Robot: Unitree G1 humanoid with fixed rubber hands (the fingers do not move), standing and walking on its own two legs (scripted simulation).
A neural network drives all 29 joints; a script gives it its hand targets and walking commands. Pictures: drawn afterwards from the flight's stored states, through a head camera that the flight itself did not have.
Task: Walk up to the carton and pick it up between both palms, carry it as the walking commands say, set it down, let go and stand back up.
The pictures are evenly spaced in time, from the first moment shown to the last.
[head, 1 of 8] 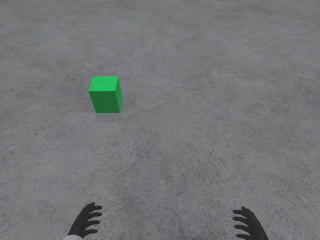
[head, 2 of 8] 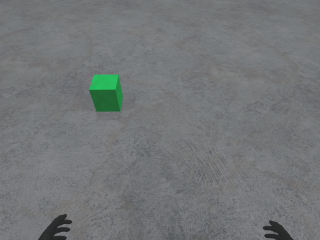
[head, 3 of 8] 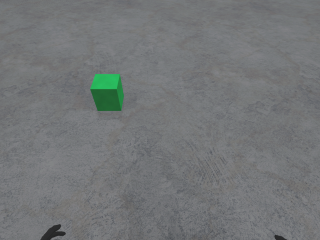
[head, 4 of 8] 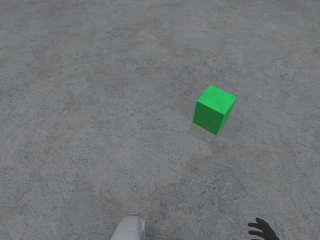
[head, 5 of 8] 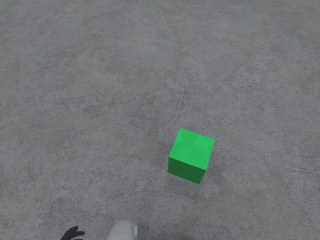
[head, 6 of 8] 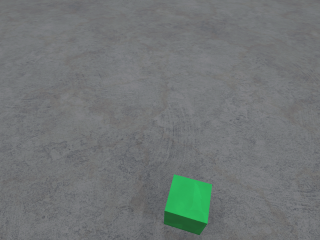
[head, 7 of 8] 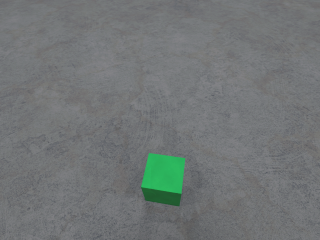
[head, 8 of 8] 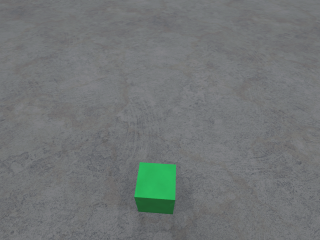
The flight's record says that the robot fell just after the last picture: no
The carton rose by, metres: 0.00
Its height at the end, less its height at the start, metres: +0.00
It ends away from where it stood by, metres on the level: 0.00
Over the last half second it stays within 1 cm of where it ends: yes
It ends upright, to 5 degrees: yes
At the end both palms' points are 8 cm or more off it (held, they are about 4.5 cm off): yes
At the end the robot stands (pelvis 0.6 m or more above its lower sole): yes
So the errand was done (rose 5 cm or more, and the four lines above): no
